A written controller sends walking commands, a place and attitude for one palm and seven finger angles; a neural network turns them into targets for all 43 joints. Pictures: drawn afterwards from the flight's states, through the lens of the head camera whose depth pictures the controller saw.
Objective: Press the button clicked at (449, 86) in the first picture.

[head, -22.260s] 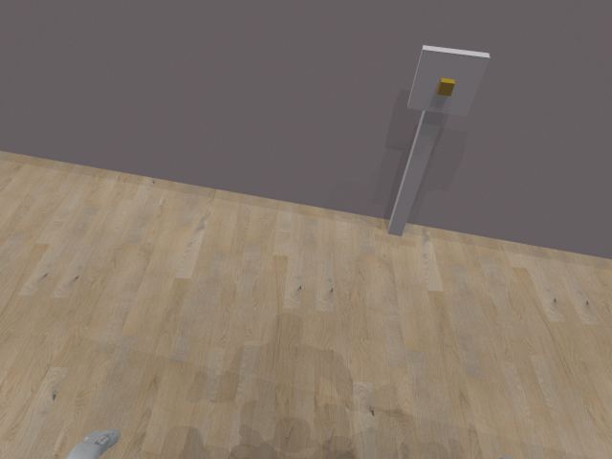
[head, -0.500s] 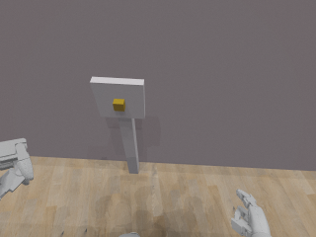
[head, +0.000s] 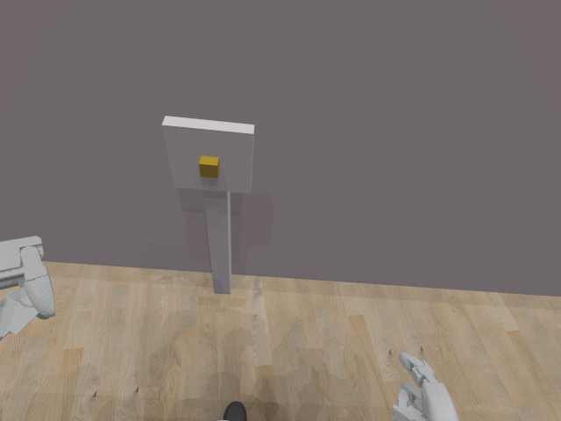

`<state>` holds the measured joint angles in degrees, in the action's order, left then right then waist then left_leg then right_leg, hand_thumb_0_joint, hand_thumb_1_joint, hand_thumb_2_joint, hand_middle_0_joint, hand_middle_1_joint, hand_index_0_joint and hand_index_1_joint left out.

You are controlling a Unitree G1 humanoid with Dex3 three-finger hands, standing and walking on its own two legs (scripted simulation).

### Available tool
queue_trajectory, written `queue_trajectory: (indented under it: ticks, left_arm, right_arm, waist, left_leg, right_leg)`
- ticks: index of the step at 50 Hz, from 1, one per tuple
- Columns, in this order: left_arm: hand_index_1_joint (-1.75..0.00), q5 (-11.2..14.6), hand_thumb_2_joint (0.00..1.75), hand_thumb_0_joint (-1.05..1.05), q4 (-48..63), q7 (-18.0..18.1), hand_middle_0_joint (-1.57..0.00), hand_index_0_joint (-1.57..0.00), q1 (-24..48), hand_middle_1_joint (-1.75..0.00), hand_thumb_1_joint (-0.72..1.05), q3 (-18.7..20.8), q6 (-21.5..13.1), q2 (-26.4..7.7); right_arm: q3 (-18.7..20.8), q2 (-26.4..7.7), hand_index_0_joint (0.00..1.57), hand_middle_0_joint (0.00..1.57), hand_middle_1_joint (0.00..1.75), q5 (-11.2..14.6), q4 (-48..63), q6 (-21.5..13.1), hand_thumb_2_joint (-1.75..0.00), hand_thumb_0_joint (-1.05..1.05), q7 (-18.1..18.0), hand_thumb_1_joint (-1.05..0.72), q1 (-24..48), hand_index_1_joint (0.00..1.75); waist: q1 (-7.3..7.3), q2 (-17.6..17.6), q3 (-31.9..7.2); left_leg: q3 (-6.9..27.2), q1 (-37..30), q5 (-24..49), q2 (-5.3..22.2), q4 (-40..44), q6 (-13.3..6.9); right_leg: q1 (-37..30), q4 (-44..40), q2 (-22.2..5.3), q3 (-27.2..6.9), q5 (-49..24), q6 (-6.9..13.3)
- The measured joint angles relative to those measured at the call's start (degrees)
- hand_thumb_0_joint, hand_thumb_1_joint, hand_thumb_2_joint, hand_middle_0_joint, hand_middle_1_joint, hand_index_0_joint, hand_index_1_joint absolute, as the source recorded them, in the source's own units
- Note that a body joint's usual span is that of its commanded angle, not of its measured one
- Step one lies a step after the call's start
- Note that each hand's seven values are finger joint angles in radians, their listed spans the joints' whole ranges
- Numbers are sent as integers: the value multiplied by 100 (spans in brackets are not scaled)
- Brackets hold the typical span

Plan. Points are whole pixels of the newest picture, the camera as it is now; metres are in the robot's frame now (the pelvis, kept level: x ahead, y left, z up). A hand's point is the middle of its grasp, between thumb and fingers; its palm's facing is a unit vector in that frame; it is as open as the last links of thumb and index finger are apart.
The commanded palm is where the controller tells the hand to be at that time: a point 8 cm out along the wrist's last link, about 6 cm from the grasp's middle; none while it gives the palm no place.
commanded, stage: step back with the hand held close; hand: left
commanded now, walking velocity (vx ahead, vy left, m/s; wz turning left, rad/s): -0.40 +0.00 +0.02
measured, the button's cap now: (209, 165) +0.61 +0.19 -0.05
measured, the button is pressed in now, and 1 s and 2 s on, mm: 0 0 0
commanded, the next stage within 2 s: stop stepping back and stand still in 0.04 s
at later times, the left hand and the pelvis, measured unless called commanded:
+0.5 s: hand (29, 333) +0.16 +0.24 +0.17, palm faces +0.39 -0.84 -0.38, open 3.1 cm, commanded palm +0.09 +0.28 +0.18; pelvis -0.04 +0.00 -0.02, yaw +0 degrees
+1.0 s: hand (52, 387) +0.14 +0.23 +0.11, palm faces +0.23 -0.84 -0.50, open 3.1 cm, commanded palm none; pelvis -0.06 +0.00 -0.01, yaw +0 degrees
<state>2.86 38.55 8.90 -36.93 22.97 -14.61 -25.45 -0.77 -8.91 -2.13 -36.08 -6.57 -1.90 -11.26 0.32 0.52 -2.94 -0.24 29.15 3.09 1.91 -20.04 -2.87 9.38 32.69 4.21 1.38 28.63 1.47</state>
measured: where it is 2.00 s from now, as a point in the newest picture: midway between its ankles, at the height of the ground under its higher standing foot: outside the picture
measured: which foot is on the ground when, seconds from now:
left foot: down 0.00-0.54, up 0.56-0.64, down 0.66-1.00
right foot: up 0.00-0.04, down 0.06-1.00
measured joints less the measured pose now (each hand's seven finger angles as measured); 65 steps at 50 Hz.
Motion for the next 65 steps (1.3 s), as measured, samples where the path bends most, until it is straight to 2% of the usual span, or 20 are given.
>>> queue_trajectory:
  ticks: [3,7,13,17,19,22,26,28,31,34,37,41,45,47,49,51,54,57,60,65]
  left_arm:
    - [-150,58,90,1,92,-90,-131,-130,32,-150,89,28,-85,-157]
    - [-150,107,90,1,-10,-201,-131,-131,259,-150,89,-199,-153,-154]
    - [-150,161,90,1,-72,-171,-131,-131,-92,-150,89,15,-51,-264]
    - [-150,82,90,1,-321,-72,-131,-131,-62,-150,89,-27,134,-87]
    - [-150,32,90,1,-425,-44,-131,-131,111,-150,89,-86,210,44]
    - [-150,-3,90,1,-607,-26,-131,-131,485,-150,89,-104,245,200]
    - [-150,-3,90,1,-621,-64,-131,-131,677,-150,89,-26,297,152]
    - [-150,14,90,2,-363,-142,-131,-130,352,-150,89,0,252,7]
    - [-150,52,90,1,68,-172,-131,-130,-389,-150,89,40,186,-117]
    - [-150,-30,90,1,-49,-104,-131,-131,-383,-150,89,-61,147,3]
    - [-150,-85,90,1,-661,-29,-131,-131,264,-150,89,-162,283,217]
    - [-150,-96,90,1,-937,4,-131,-130,557,-150,89,-228,533,332]
    - [-150,-146,90,2,-554,-61,-131,-130,194,-150,89,-381,529,332]
    - [-150,-128,90,2,-333,-90,-131,-130,-85,-150,89,-419,451,313]
    - [-150,-302,90,1,-1136,-308,-131,-130,252,-150,89,-775,271,226]
    - [-149,-440,90,0,-2667,-571,-130,-129,980,-149,89,-1300,641,281]
    - [-144,-517,90,0,-5164,-749,-125,-125,1889,-144,90,-1785,1310,570]
    - [-137,-505,90,0,-7026,-786,-118,-117,2256,-137,91,-2035,1686,837]
    - [-128,-465,90,1,-8253,-806,-109,-108,2265,-128,91,-2263,1788,1103]
    - [-113,-327,90,1,-9408,-684,-92,-89,2061,-110,91,-2165,1682,1346]
  right_arm:
    - [-82,34,20,20,30,-35,68,50,-90,1,25,-90,282,30]
    - [-51,-82,20,20,30,63,-102,136,-90,1,-52,-90,463,30]
    - [-4,-222,20,20,30,145,-66,269,-90,1,-212,-90,-127,30]
    - [97,-426,20,20,30,158,-160,289,-90,1,-324,-91,-535,30]
    - [134,-511,20,20,30,171,-259,255,-90,1,-374,-91,-651,30]
    - [145,-471,20,20,30,180,-361,162,-90,1,-410,-91,-586,30]
    - [56,-194,20,20,30,122,-118,6,-90,1,-292,-91,-285,30]
    - [-1,-119,20,20,30,148,74,-21,-90,1,-167,-91,-257,30]
    - [-53,-70,20,20,30,156,82,70,-90,1,-61,-91,-338,30]
    - [-37,-154,20,20,30,182,-51,16,-90,1,-159,-90,-424,30]
    - [-28,-199,20,20,30,215,-172,-34,-90,1,-232,-91,-162,30]
    - [-87,-115,20,20,30,191,-5,-151,-90,1,-162,-91,123,30]
    - [-134,-83,20,20,30,174,284,-142,-90,1,-107,-91,120,30]
    - [-106,-114,20,20,30,176,304,-69,-90,1,-85,-90,19,30]
    - [42,-302,20,20,30,163,-102,-214,-90,1,120,-90,-4,30]
    - [136,-610,20,20,30,165,-568,8,-90,1,239,-90,80,30]
    - [182,-848,20,20,30,123,-1095,400,-90,1,245,-90,221,30]
    - [174,-853,20,20,30,76,-1344,583,-90,1,219,-91,197,30]
    - [141,-775,20,20,30,46,-1588,713,-90,1,182,-91,81,30]
    - [104,-524,20,19,30,57,-2116,834,-90,1,110,-91,-268,30]
  waist:
    - [-138,240,113]
    - [-45,-116,393]
    - [198,-128,156]
    - [194,-162,-29]
    - [164,-166,-24]
    - [158,-47,95]
    - [295,70,340]
    - [357,32,334]
    - [120,97,66]
    - [-39,28,-128]
    - [-182,67,137]
    - [-131,100,339]
    - [85,-23,382]
    - [80,-95,297]
    - [-78,-237,143]
    - [-140,-447,21]
    - [-66,-471,56]
    - [91,-258,233]
    - [172,-46,422]
    - [56,116,638]
  left_leg:
    - [-291,236,203,-53,15,55]
    - [-100,316,-152,102,-421,169]
    - [18,155,-503,-18,-964,213]
    - [76,150,-1214,-123,-1594,310]
    - [75,77,-1057,-152,-1712,234]
    - [-11,-34,-584,-237,-1556,7]
    - [-8,-173,-340,-352,-637,161]
    - [23,-14,-887,-363,-697,270]
    - [21,28,-1396,-331,-1821,378]
    - [25,-568,-1447,-277,-1334,171]
    - [-70,-739,-1221,-415,-1041,4]
    - [-152,-900,-876,-428,-585,16]
    - [-10,-778,-983,-342,-679,128]
    - [64,-645,-1372,-273,-953,219]
    - [108,-524,-995,-199,-1400,231]
    - [174,-496,-1303,-233,-1554,189]
    - [188,-509,-1551,-348,-1688,110]
    - [185,-655,-1461,-398,-1548,110]
    - [211,-815,-1291,-369,-1253,149]
    - [303,-945,-1008,-301,-808,194]
  right_leg:
    - [-424,-1202,-214,-96,-721,129]
    - [-377,-813,-18,3,-618,-80]
    - [-649,-379,-75,80,-249,-79]
    - [-896,-233,-145,107,-55,-91]
    - [-1005,-119,-168,115,60,-149]
    - [-928,169,-237,34,255,-135]
    - [-490,132,-43,-145,193,108]
    - [-482,-248,-49,-88,-300,100]
    - [-451,-414,-114,-230,-512,85]
    - [-479,-450,-156,-243,-406,-36]
    - [-274,6,-331,-237,-700,-157]
    - [100,205,-340,-270,-298,-173]
    - [13,-400,-250,-59,-998,-7]
    - [-34,-572,-165,-24,-1043,44]
    - [92,-414,-126,-34,-970,42]
    - [242,-46,-143,22,-764,0]
    - [308,298,-255,65,-583,-80]
    - [233,320,-307,72,-574,-30]
    - [87,39,-278,85,-747,-10]
    - [-89,-500,-194,153,-1073,45]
